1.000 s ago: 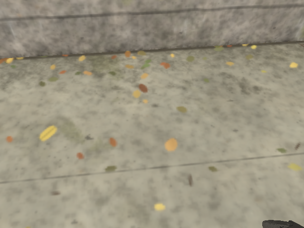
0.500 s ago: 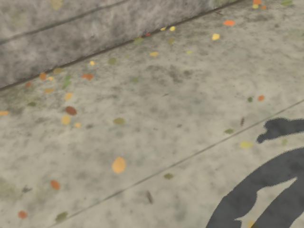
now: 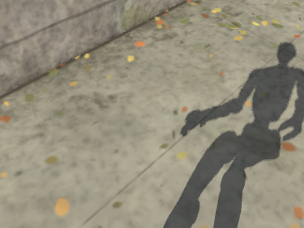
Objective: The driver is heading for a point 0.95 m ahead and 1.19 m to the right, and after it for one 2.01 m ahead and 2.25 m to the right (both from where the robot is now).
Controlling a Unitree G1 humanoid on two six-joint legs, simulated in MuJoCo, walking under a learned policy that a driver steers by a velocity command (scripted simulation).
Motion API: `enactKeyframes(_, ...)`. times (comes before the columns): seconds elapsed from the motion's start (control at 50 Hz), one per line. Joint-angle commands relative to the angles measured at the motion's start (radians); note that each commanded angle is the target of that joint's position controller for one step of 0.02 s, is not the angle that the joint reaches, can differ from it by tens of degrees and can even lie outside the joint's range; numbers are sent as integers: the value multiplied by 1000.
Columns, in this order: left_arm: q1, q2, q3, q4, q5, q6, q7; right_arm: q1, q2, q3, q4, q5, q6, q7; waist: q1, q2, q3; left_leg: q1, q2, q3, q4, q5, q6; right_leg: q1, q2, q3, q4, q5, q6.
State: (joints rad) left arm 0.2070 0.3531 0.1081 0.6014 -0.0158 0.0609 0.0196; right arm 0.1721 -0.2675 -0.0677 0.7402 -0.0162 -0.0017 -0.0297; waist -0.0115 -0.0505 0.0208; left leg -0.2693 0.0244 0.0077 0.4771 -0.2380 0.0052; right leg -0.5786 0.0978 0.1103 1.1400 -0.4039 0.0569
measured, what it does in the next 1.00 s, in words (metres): walks ahead, turning right: right foot, then left foot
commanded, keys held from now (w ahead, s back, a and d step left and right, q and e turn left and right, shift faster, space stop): e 0.56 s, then w+e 0.44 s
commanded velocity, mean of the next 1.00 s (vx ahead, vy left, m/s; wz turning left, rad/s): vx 0.12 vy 0.00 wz -0.60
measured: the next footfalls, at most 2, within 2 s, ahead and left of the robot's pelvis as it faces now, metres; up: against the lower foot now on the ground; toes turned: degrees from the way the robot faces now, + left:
right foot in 0.26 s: +0.02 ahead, -0.15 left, +0.00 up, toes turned -12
left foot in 0.72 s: +0.10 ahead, +0.05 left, +0.00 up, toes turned -30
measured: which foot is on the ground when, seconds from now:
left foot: down 0.00-0.28, up 0.30-0.70, down 0.72-1.00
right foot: up 0.00-0.24, down 0.26-0.72, up 0.74-1.00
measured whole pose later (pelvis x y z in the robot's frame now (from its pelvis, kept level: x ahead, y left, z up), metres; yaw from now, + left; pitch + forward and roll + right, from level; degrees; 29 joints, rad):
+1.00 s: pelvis +0.07 -0.07 +0.00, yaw -36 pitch +2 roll +0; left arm 0.21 0.32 0.08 0.62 -0.02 0.00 -0.02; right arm 0.37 -0.27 -0.07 0.76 -0.01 -0.07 -0.02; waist -0.07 -0.05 0.00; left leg -0.02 0.02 0.10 0.29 -0.30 0.00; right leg -0.71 -0.05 0.08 1.03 -0.14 0.04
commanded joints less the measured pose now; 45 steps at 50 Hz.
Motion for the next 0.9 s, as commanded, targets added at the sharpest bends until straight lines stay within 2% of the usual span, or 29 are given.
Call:
enactKeyframes(0.02, -32, 44, 11, -80, -12, -4, -2, -45, -136, -27, -83, -1, 0, -15, -6, 207, -38, 162, 210, -135, -157, 312, 188, -110, -60, -53, 19, 43, 41)
enactKeyframes(0.06, -78, 31, 2, -103, -9, -6, -6, -4, -163, -37, -76, -2, 8, -18, -39, 228, -58, 232, 238, -125, -149, 342, 203, -100, -91, -68, -88, 32, 53)
enactKeyframes(0.12, -91, 14, -10, -119, -2, -7, -19, -14, -206, -53, -80, 6, 14, -10, -46, 246, -84, 208, 268, -79, -140, 379, 209, 29, -122, -115, -246, -1, 39)
enactKeyframes(0.2, -64, 38, 1, -116, -6, 2, -33, -24, -227, -63, -73, 29, 9, 7, -31, 259, -90, 185, 298, -50, -103, 395, 192, 162, -110, -167, -440, 33, -9)
enactKeyframes(0.24, 1, 34, 9, -92, -6, 4, -39, -46, -219, -62, -67, 50, 7, 8, 18, 235, -98, 146, 281, -4, -21, 359, 139, 294, -85, -196, -652, 182, -63)
enactKeyframes(0.26, 41, 60, 21, -77, -4, 3, -31, 3, -183, -53, -45, 49, 3, 12, 27, 170, -113, 67, 246, 50, 71, 272, 76, 426, -76, -162, -747, 299, -97)
enactKeyframes(0.28, 82, 160, 49, -83, -4, -3, -16, 20, -125, -37, -58, 10, 0, 17, 20, -73, -134, -165, 148, 147, 333, -32, -23, 619, -265, 110, -776, 623, -169)
enactKeyframes(0.3, 76, 244, 58, -103, 26, -18, -16, -63, -96, -20, -127, -17, -5, 10, 33, -289, -136, -429, 6, 94, 554, -434, -83, 631, -484, 417, -763, 811, -383)
enactKeyframes(0.32, 92, 181, 42, -99, 43, -42, -25, -122, -153, -38, -128, -3, -6, 3, 95, -157, -182, -431, 14, -39, 703, -437, -82, 594, -476, 392, -787, 735, -430)
enactKeyframes(0.34, 49, 155, 27, -87, 39, -56, -23, -121, -166, -44, -122, 16, -3, 3, 60, -122, -140, -431, 29, -64, 731, -354, -67, 547, -418, 298, -789, 657, -375)
enactKeyframes(0.36, -9, 133, 23, -88, 20, -59, -16, -96, -163, -48, -100, 15, 0, -4, 30, -72, -115, -427, 39, -72, 700, -268, -64, 516, -354, 236, -788, 568, -315)
enactKeyframes(0.38, -52, 110, 13, -92, 3, -55, -10, -85, -172, -52, -95, 6, 4, -10, 14, -76, -98, -420, 40, -75, 671, -207, -70, 487, -327, 211, -787, 555, -286)
enactKeyframes(0.4, -71, 105, 6, -96, 4, -51, -4, -69, -168, -53, -88, 2, 4, -9, 0, -89, -103, -373, 23, -65, 682, -159, -79, 444, -302, 191, -787, 588, -281)
enactKeyframes(0.44, -72, 104, 3, -96, 14, -46, 4, -43, -147, -48, -81, 7, 2, -3, -8, -83, -126, -334, -1, -59, 647, -107, -90, 430, -281, 182, -788, 580, -286)
enactKeyframes(0.5, -51, 114, 7, -85, 10, -43, 11, -76, -120, -36, -94, 11, -1, -1, 13, -85, -116, -318, -18, -70, 480, -89, -97, 444, -269, 218, -779, 498, -285)
enactKeyframes(0.56, -51, 132, 13, -84, 11, -37, 11, -97, -117, -31, -105, 13, -6, 7, 27, -100, -106, -258, -36, -84, 357, -107, -92, 413, -267, 279, -770, 402, -290)
enactKeyframes(0.58, -43, 133, 14, -81, 8, -35, 8, -92, -121, -32, -105, 16, -10, 12, 32, -98, -118, -231, -42, -83, 319, -113, -85, 400, -262, 306, -783, 283, -294)
enactKeyframes(0.64, -32, 133, 11, -74, -2, -37, -3, -94, -136, -38, -119, 33, -30, 28, 39, -126, -80, -155, -62, -73, 204, -153, -51, 335, -243, 401, -829, -81, -296)
enactKeyframes(0.66, -35, 130, 8, -72, -3, -39, -5, -82, -137, -40, -120, 38, -39, 33, 29, -130, -68, -111, -65, -71, 149, -155, -37, 314, -234, 422, -830, -128, -291)
enactKeyframes(0.7, -64, 108, -1, -73, -8, -39, -2, -1, -125, -46, -96, 42, -60, 37, -31, -101, -58, 74, -58, -57, -56, -30, 0, 228, -178, 415, -782, -192, -248)
enactKeyframes(0.72, -66, 66, -13, -77, -7, -43, 2, 71, -156, -57, -79, 33, -66, 32, -60, -43, -84, 244, 34, -125, -98, -29, 36, 103, -128, 357, -668, -235, -194)
enactKeyframes(0.74, -49, -12, -35, -88, -6, -47, 1, 167, -219, -67, -67, 7, -66, 24, -69, 152, -130, 389, 244, -374, -171, -255, 116, -68, -4, 153, -359, -257, -117)
enactKeyframes(0.76, -95, 45, -20, -140, -16, -65, 1, 183, -277, -82, -51, -18, -77, 38, -58, 284, -24, 292, 387, -682, -283, -458, 231, -256, -4, 91, -196, -200, -101)
enactKeyframes(0.78, -94, 105, -2, -126, -10, -71, 0, 111, -218, -66, -73, -4, -84, 33, -33, 234, 47, 248, 375, -633, -295, -509, 236, -294, -76, 92, -94, -110, -86)
enactKeyframes(0.8, -65, 118, 6, -99, -6, -70, -5, 69, -171, -52, -83, 13, -84, 23, -16, 222, 67, 242, 317, -528, -296, -459, 195, -301, -88, 73, -56, -36, -70)
enactKeyframes(0.82, -40, 108, 8, -79, -1, -68, -7, 55, -153, -44, -92, 18, -80, 15, -10, 204, 48, 257, 276, -443, -294, -388, 159, -294, -100, 52, -26, 18, -55)
enactKeyframes(0.84, -48, 89, 4, -79, -2, -72, -14, 66, -144, -39, -86, 19, -79, 9, -21, 196, 63, 250, 259, -369, -305, -289, 147, -303, -115, 43, -2, 78, -43)
enactKeyframes(0.9, -74, 28, -13, -79, -7, -84, -28, 122, -140, -33, -68, 3, -90, 4, -46, 172, 51, 237, 224, -190, -323, -77, 143, -289, -138, -1, 21, 207, -22)
Keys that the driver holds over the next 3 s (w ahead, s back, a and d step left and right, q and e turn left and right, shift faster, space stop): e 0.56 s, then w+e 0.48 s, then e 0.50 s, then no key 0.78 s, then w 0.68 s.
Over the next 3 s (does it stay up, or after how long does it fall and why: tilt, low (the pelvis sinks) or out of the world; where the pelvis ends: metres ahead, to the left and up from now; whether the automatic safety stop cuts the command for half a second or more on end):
stays up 0.34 -0.48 -0.02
